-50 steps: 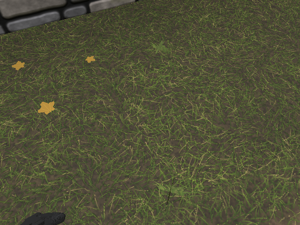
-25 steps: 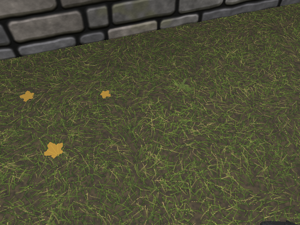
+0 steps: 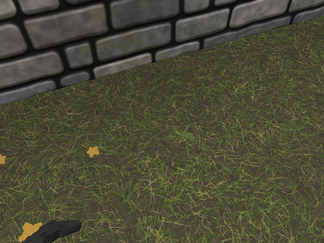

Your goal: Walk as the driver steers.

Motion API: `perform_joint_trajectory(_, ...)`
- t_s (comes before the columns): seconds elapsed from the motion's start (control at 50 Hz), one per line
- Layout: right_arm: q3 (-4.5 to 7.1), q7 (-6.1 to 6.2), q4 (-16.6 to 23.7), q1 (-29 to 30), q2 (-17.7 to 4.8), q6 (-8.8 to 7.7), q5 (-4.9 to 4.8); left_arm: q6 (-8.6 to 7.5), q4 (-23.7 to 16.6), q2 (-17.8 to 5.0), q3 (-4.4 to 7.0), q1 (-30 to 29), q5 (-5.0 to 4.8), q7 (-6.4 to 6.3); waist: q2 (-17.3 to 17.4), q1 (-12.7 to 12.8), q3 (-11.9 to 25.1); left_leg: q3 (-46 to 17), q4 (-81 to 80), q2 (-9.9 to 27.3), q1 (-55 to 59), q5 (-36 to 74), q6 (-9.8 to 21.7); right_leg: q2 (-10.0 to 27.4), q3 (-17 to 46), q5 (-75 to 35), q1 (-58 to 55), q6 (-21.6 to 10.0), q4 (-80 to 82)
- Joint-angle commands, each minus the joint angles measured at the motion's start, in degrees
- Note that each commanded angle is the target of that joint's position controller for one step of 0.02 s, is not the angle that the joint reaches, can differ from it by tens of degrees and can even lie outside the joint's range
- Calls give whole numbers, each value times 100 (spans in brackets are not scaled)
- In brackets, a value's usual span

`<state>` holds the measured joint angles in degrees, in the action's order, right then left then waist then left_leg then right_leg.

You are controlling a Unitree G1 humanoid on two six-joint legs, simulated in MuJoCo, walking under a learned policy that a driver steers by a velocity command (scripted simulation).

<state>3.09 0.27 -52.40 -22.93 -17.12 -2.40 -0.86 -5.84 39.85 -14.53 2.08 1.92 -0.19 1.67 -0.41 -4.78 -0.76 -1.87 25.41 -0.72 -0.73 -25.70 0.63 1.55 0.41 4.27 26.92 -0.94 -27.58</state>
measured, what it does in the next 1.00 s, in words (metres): walks ahead, turning left: left foot, then right foot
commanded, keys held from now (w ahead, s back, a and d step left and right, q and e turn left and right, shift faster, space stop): w+q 0.30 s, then no key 0.70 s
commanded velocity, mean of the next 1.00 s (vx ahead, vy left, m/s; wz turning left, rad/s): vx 0.26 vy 0.00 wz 0.25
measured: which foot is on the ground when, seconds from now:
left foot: down 0.00-0.00, up 0.02-0.46, down 0.48-1.00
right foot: down 0.00-0.48, up 0.50-0.82, down 0.84-1.00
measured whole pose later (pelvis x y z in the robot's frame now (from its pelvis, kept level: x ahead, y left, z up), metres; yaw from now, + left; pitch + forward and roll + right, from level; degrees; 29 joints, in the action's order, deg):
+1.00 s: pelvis +0.33 +0.06 +0.01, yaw +15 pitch -1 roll +1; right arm 1.9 0.9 -51.1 -8.0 -12.7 0.3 1.0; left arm -0.7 56.8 -13.3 2.1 10.9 0.8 -1.5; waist 0.9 0.1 -0.8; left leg 1.4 26.9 -1.8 -15.7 -10.8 1.7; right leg 2.7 0.4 15.2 13.6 2.0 -29.3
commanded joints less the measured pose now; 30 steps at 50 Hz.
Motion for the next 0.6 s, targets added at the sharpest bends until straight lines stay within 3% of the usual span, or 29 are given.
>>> perform_joint_trajectory(0.02,-130,-11,599,-543,147,-184,12,21,276,-1805,575,2341,68,-87,-1887,858,2335,-97,4103,-255,-3610,-796,97,2385,3608,802,-5123,-1492,478)
perform_joint_trajectory(0.04,30,-12,505,-184,-536,-226,-135,37,211,-1184,438,2262,34,-95,-1162,1105,1946,-614,4720,79,-4162,-743,103,2196,3774,1870,-4703,-1328,926)
perform_joint_trajectory(0.06,131,-11,671,377,-820,-234,-198,26,189,-922,347,1887,13,-122,-829,1101,1129,-522,4787,321,-4396,-199,149,2007,2886,1896,-3974,-1081,1060)
perform_joint_trajectory(0.08,137,14,718,613,-742,-210,-160,19,179,-796,293,1482,35,-124,-509,924,716,-410,4649,554,-4204,266,122,1783,2280,1378,-3239,-966,1233)
perform_joint_trajectory(0.1,162,16,743,669,-670,-170,-89,4,196,-641,253,1214,49,-114,-550,773,401,-429,4401,695,-4038,589,90,1617,1803,958,-2688,-946,1426)
perform_joint_trajectory(0.12,174,2,729,554,-557,-102,-93,-32,226,-568,237,1055,89,-116,-670,607,277,-462,4252,825,-3701,802,65,1475,1383,642,-2288,-893,1612)
perform_joint_trajectory(0.16,159,-9,760,515,-328,26,-116,-89,306,-561,260,905,82,-125,-595,469,107,-391,4079,878,-3556,963,1,1406,809,137,-1932,-927,1872)
perform_joint_trajectory(0.22,152,-17,961,814,-232,121,-55,-114,459,-759,339,964,101,-173,-361,450,-87,-410,3516,922,-3880,1513,-115,1446,214,-413,-1910,-1011,2046)
perform_joint_trajectory(0.3,99,-160,1164,1398,-125,71,-40,-46,576,-949,394,1039,83,-238,-258,629,-226,-102,2193,840,-3721,2595,-86,1286,-587,-647,-2059,-873,2097)
perform_joint_trajectory(0.34,52,-219,1334,1835,-34,42,27,22,679,-1003,403,1178,43,-262,-140,768,-399,144,1541,684,-3471,2740,-33,1255,-854,-1367,-2077,-829,1925)
perform_joint_trajectory(0.4,86,-289,1509,1976,-128,30,60,156,854,-1168,443,1347,-80,-273,-319,719,-258,287,1034,446,-3141,2448,119,1409,-929,-2535,-2568,-706,1375)
perform_joint_trajectory(0.44,195,-306,1449,1553,-372,26,109,217,883,-1307,481,1190,-176,-298,-474,390,70,423,726,159,-2486,2154,318,1390,-935,-3462,-2795,-532,602)
perform_joint_trajectory(0.46,311,-289,1246,901,-568,10,126,251,889,-1264,463,1089,-192,-307,-356,21,419,518,287,-57,-1623,2609,462,1176,-1057,-3533,-2712,-359,-234)
perform_joint_trajectory(0.48,447,-197,1111,427,-959,23,136,240,915,-1083,398,1342,-88,-303,38,-138,788,238,151,101,-497,4274,607,832,-1197,-2664,-2102,-56,-1318)
perform_joint_trajectory(0.5,500,-69,1133,240,-1470,74,245,185,785,-543,212,1833,217,-231,1481,188,1526,-1493,890,1586,1550,7301,1398,181,-1203,1793,-147,350,-3437)
perform_joint_trajectory(0.52,324,-97,1245,343,-1167,50,238,141,972,-438,86,2265,67,-150,1469,251,2812,-3072,427,2607,2073,7262,2346,-211,5,3856,347,486,-4701)
perform_joint_trajectory(0.54,258,-158,1264,459,-855,65,187,182,1018,-924,230,1824,-160,-125,685,38,2605,-2476,157,2234,1487,6456,2135,61,448,3593,347,432,-4833)
perform_joint_trajectory(0.56,222,-173,1226,858,-734,45,110,230,859,-881,217,1346,-224,-156,602,145,1733,-1874,14,1931,840,5614,1849,249,268,3307,766,367,-4591)
perform_joint_trajectory(0.58,163,-171,1218,1178,-543,25,94,298,889,-826,218,1124,-123,-241,273,255,1166,-1568,-222,1708,47,4967,1622,408,234,2972,761,367,-4207)
perform_joint_trajectory(0.6,118,-151,1212,1469,-409,18,123,405,929,-837,246,1144,-48,-317,307,463,931,-1314,-459,1568,-710,4527,1488,532,294,2644,319,371,-3820)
